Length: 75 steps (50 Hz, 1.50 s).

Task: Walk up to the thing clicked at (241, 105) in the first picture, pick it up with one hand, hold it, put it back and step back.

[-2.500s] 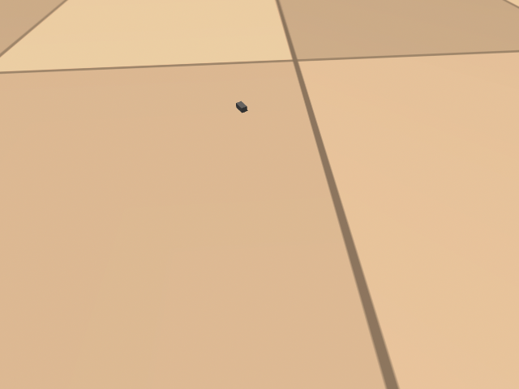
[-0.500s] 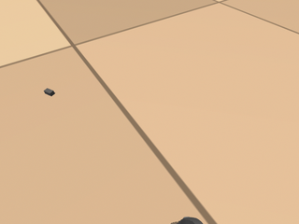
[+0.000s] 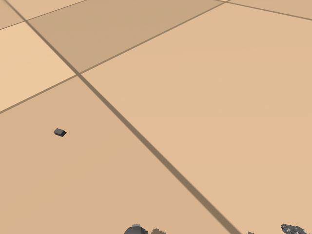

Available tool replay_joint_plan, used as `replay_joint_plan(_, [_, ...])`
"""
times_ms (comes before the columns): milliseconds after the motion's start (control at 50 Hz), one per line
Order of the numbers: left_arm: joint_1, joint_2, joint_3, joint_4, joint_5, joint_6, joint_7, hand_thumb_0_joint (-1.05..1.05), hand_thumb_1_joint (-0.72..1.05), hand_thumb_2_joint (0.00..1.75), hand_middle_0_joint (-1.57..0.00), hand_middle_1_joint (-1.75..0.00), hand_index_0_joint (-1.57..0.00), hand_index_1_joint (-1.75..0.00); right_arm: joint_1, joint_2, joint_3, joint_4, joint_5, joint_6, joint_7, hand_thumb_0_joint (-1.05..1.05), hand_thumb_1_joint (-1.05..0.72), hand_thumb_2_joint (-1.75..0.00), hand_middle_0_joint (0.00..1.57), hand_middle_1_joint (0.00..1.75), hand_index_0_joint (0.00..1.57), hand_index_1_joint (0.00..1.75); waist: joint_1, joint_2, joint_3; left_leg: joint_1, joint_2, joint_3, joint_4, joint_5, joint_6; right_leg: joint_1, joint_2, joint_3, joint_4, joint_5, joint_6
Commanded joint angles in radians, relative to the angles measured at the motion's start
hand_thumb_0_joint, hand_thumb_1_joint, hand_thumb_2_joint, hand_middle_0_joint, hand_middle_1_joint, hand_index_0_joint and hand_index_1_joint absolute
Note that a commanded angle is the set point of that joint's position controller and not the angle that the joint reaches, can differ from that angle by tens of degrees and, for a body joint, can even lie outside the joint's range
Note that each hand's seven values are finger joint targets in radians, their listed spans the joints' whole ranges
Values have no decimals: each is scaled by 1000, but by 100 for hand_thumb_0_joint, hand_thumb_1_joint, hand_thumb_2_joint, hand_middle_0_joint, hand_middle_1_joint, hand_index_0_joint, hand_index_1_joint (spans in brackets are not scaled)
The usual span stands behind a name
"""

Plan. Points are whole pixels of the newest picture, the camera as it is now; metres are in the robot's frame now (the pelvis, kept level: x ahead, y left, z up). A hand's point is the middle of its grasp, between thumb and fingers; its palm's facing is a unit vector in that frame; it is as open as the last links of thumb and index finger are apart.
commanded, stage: walk up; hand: left
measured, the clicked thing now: (59, 132) +1.07 +0.97 -0.74
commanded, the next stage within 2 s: none
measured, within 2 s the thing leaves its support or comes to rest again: neither
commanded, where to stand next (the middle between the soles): +0.60 +0.89 m, yaw -24 degrees
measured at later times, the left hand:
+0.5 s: hand (26, 196) +0.29 +0.48 -0.12, palm faces -0.17 -0.81 -0.56, open 7.4 cm
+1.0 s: hand out of the picture +0.42 +0.70 -0.13, palm faces -0.24 -0.78 -0.58, open 7.4 cm
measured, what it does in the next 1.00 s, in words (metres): steps to the left: left foot, then right foot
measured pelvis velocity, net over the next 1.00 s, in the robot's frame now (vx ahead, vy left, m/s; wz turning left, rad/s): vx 0.27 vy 0.40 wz -0.25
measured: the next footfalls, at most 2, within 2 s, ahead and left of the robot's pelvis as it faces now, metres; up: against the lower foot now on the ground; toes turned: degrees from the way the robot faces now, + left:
left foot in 0.12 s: +0.18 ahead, +0.24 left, +0.00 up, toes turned +2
right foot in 0.48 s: +0.27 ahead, +0.08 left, +0.00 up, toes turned -16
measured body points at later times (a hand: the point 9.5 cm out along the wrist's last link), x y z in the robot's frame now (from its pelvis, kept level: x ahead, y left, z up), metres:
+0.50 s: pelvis +0.16 +0.20 -0.01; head +0.17 +0.16 +0.44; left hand +0.30 +0.52 -0.09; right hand +0.15 -0.13 -0.14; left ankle +0.14 +0.25 -0.71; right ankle +0.23 +0.09 -0.72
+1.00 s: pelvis +0.27 +0.40 -0.01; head +0.29 +0.38 +0.44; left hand +0.43 +0.74 -0.10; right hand +0.22 +0.07 -0.13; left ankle +0.29 +0.50 -0.72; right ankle +0.31 +0.28 -0.67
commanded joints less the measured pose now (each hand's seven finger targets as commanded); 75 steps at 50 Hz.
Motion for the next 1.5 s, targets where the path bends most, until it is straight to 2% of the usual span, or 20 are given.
replay_joint_plan(0, [-7,401,123,-66,7,-31,38,0,90,90,-20,-30,-20,-30,-82,-167,-59,-110,6,-24,8,0,-90,-90,20,30,20,30,0,-292,-5,68,-12,62,-126,22,9,-113,-175,191,-217,-67,-218])
replay_joint_plan(80, [-99,342,95,-80,11,-8,46,0,90,90,-20,-30,-20,-30,170,-204,-100,-28,-2,-38,-13,0,-90,-90,20,30,20,30,-176,-133,-125,528,-103,124,-341,-51,43,-315,-102,65,174,89,-137])
replay_joint_plan(120, [-17,206,50,-76,-18,5,69,0,90,90,-20,-30,-20,-30,197,-384,-138,-37,6,-54,-45,0,-90,-90,20,30,20,30,-164,332,-112,644,219,-466,-716,-213,126,-647,119,33,642,-275,-76])
replay_joint_plan(280, [47,244,53,49,-37,10,47,0,90,90,-20,-30,-20,-30,36,-169,-70,-102,-2,-55,-74,0,-90,-90,20,30,20,30,-61,51,-57,493,97,-4,-555,375,232,-355,-8,-26,329,-59,-38])
replay_joint_plan(400, [153,243,83,52,-30,15,53,0,90,90,-20,-30,-20,-30,-98,-156,-52,-166,-6,-24,-61,0,-90,-90,20,30,20,30,59,-63,-62,202,52,94,-442,178,156,121,1,-49,-14,211,-76])
replay_joint_plan(440, [297,348,134,60,-8,13,78,0,90,90,-20,-30,-20,-30,-34,-80,-26,-177,5,-25,-60,0,-90,-90,20,30,20,30,145,-327,-134,-83,-89,182,-21,-72,15,451,-163,247,-192,63,-158])
replay_joint_plan(480, [106,405,130,-38,-25,17,98,0,90,90,-20,-30,-20,-30,50,-198,-65,-154,-10,7,-71,0,-90,-90,20,30,20,30,55,-173,-110,-158,-84,-56,362,-282,-57,238,-498,756,-348,-285,-378])
replay_joint_plan(600, [-86,362,123,-75,8,-9,80,0,90,90,-20,-30,-20,-30,112,-200,-72,-60,2,25,-37,0,-90,-90,20,30,20,30,-48,-238,-7,36,-17,-32,219,-104,2,-135,-222,216,-246,-168,-215])
replay_joint_plan(700, [-62,435,150,-59,24,-1,66,0,90,90,-20,-30,-20,-30,57,-189,-77,-72,1,29,-20,0,-90,-90,20,30,20,30,-16,-320,-11,129,-47,112,-4,-189,10,-233,-183,182,-197,-300,-214])
replay_joint_plan(760, [-172,415,139,-72,27,18,69,0,90,90,-20,-30,-20,-30,253,-192,-96,-10,0,20,-33,0,-90,-90,20,30,20,30,-138,-212,-75,401,-95,179,-205,-135,25,-373,-132,91,6,-313,-150])
replay_joint_plan(800, [-139,212,74,-75,7,34,78,0,90,90,-20,-30,-20,-30,323,-319,-121,-11,-31,2,-52,0,-90,-90,20,30,20,30,-186,282,22,414,141,-394,-700,-571,95,-693,172,-48,599,-365,-45])
replay_joint_plan(820, [-160,248,73,-68,-2,22,94,0,90,90,-20,-30,-20,-30,150,-394,-124,-45,1,-9,-65,0,-90,-90,20,30,20,30,-117,246,80,308,217,-585,-809,-560,197,-658,106,84,660,-276,-79])
replay_joint_plan(1020, [106,240,80,58,-40,1,68,0,90,90,-20,-30,-20,-30,-25,-181,-45,-125,-7,-4,-79,0,-90,-90,20,30,20,30,54,6,-43,227,30,46,-321,337,193,48,39,-65,-22,162,-69])
replay_joint_plan(1100, [88,423,126,-29,-14,15,110,0,90,90,-20,-30,-20,-30,110,-191,-55,-124,0,24,-100,0,-90,-90,20,30,20,30,48,-120,-159,-125,-107,-62,349,-303,16,257,-464,735,-308,-157,-320])
replay_joint_plan(1200, [-21,341,111,-62,3,-1,86,0,90,90,-20,-30,-20,-30,151,-200,-73,-61,-4,29,-80,0,-90,-90,20,30,20,30,-10,-210,0,-23,-60,-77,322,-145,21,-75,-251,297,-198,-70,-240])
replay_joint_plan(1340, [-34,433,143,-78,26,3,74,0,90,90,-20,-30,-20,-30,62,-201,-93,-104,-3,33,-40,0,-90,-90,20,30,20,30,9,-323,-13,110,-55,92,37,-207,25,-240,-209,236,-125,-245,-240])
replay_joint_plan(1400, [-105,397,126,-78,26,19,78,0,90,90,-20,-30,-20,-30,227,-205,-109,-54,-5,21,-43,0,-90,-90,20,30,20,30,-96,-213,-72,369,-114,134,-179,-161,42,-393,-126,113,104,-257,-159])
replay_joint_plan(1440, [-144,244,79,-96,-1,27,96,0,90,90,-20,-30,-20,-30,235,-360,-128,-79,-9,5,-60,0,-90,-90,20,30,20,30,-150,256,5,335,152,-472,-629,-375,184,-664,161,-38,582,-358,-56])
replay_joint_plan(1460, [-167,269,71,-73,0,14,113,0,90,90,-20,-30,-20,-30,98,-395,-126,-89,7,0,-72,0,-90,-90,20,30,20,30,-98,209,63,186,219,-620,-701,-437,299,-571,73,79,670,-306,-85])
replay_joint_plan(1480, [-147,309,72,-47,-12,9,107,0,90,90,-20,-30,-20,-30,55,-298,-106,-117,-2,-5,-82,0,-90,-90,20,30,20,30,-88,14,99,198,173,-443,-601,-272,281,-583,58,72,669,-238,-65])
